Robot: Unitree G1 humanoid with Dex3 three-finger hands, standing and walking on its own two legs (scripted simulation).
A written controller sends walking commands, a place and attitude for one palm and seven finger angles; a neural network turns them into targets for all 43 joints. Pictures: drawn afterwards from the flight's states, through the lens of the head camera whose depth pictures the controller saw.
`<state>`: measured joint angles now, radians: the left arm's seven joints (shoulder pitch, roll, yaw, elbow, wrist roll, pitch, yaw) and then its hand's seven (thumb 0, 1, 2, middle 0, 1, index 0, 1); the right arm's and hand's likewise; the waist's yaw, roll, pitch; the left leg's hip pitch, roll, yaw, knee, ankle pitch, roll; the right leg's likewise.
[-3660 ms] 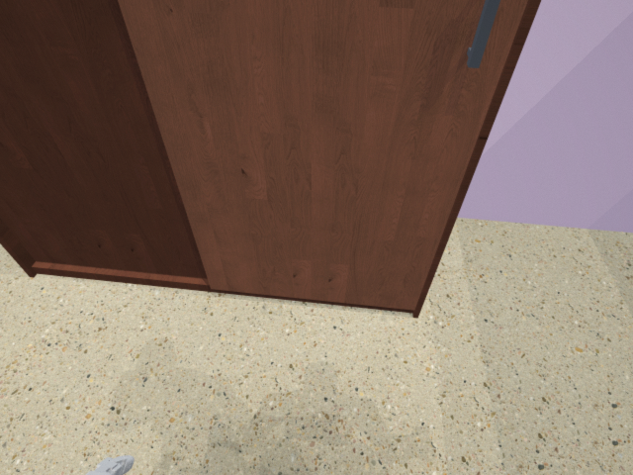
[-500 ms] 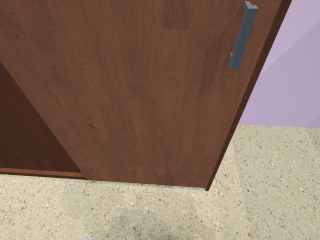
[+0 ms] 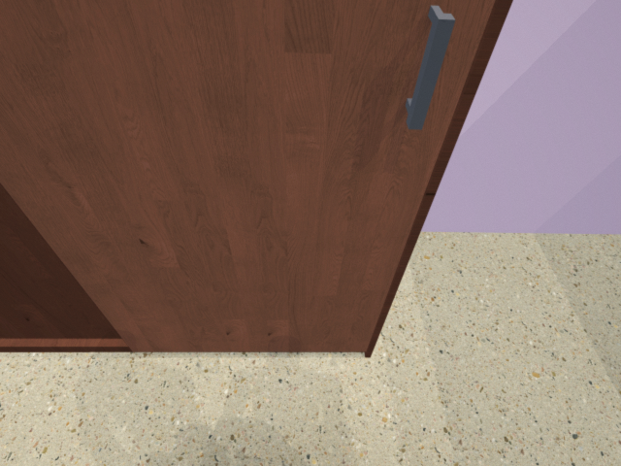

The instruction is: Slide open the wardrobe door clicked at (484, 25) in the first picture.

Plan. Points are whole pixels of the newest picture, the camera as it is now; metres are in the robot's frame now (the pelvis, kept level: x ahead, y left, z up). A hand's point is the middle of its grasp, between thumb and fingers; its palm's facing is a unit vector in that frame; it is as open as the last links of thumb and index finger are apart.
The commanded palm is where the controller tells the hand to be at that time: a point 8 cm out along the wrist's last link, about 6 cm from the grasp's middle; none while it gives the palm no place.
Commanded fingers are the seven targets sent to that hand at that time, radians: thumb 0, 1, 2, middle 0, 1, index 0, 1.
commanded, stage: come to a stop and stand still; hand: right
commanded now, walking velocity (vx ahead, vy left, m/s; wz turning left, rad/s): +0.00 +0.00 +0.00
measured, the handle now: (424, 70) +0.55 -0.13 +0.25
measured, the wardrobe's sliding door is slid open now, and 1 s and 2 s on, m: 0.00 0.00 0.00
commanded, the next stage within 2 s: look again from close up in 0.54 s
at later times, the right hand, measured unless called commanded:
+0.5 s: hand out of the picture +0.04 -0.22 -0.18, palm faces +0.00 +0.98 -0.21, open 7.4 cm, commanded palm none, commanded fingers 0.00 -0.90 -0.90 0.20 0.30 0.20 0.30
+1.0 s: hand out of the picture -0.04 -0.20 -0.18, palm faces +0.02 +0.97 -0.23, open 7.4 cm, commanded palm none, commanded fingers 0.00 -0.90 -0.90 0.20 0.30 0.20 0.30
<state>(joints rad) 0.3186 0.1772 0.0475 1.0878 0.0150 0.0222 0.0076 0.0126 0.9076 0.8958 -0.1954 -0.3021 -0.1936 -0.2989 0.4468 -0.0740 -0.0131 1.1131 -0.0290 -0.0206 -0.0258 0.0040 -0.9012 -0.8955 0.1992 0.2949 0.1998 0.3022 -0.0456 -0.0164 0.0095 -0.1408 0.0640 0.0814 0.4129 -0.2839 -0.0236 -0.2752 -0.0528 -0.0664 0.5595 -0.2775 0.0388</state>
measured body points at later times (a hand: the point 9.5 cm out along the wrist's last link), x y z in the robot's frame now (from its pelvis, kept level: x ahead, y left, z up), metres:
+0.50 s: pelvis +0.01 -0.04 +0.00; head +0.01 -0.04 +0.45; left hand +0.01 +0.19 -0.16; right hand +0.04 -0.27 -0.16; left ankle -0.04 +0.13 -0.74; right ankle +0.00 -0.13 -0.74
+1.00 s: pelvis -0.06 -0.01 -0.01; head -0.10 -0.01 +0.44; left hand -0.01 +0.25 -0.15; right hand -0.04 -0.25 -0.16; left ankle -0.04 +0.13 -0.74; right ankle +0.00 -0.13 -0.74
